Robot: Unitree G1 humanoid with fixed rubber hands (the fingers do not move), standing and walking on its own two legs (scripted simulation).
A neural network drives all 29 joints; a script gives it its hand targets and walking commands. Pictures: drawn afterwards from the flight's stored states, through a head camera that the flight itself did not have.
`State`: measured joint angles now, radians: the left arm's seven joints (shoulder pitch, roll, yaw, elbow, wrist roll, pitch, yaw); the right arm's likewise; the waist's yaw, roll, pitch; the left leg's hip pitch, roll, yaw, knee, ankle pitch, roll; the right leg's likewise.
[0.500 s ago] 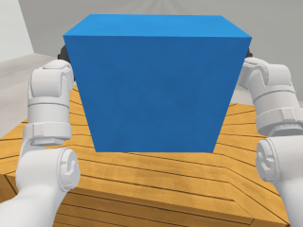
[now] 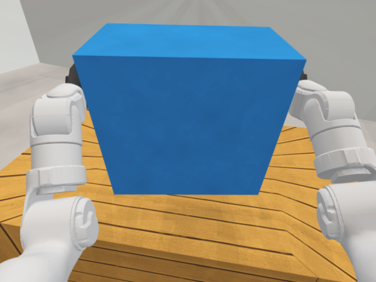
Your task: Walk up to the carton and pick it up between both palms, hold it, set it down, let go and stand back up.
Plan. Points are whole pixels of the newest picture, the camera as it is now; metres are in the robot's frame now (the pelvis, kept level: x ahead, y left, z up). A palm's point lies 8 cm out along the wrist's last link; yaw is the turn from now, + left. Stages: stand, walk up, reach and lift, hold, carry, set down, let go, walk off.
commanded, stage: hold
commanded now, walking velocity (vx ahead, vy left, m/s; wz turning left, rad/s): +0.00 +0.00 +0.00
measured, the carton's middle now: (187, 115) +0.38 +0.00 +0.26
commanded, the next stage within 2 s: none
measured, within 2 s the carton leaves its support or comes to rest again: neither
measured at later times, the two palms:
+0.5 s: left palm (76, 96) +0.34 +0.20 +0.31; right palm (303, 92) +0.34 -0.20 +0.33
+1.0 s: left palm (71, 83) +0.35 +0.21 +0.33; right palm (299, 81) +0.36 -0.20 +0.34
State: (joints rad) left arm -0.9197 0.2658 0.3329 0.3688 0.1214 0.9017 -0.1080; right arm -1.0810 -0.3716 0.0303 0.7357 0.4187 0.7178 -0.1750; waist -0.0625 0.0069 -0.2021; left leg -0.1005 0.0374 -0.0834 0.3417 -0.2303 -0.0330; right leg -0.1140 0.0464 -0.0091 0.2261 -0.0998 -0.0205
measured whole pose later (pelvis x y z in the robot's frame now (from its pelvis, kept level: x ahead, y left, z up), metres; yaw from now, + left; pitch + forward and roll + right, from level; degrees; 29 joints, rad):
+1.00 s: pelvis -0.02 -0.01 +0.00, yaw +0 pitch -1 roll -1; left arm -1.05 0.33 0.31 0.57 0.11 0.86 -0.13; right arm -1.21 -0.37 0.02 0.87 0.39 0.73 -0.18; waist -0.04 0.01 -0.21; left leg -0.13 0.04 -0.09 0.34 -0.20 -0.04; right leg -0.14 0.05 0.00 0.24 -0.08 -0.03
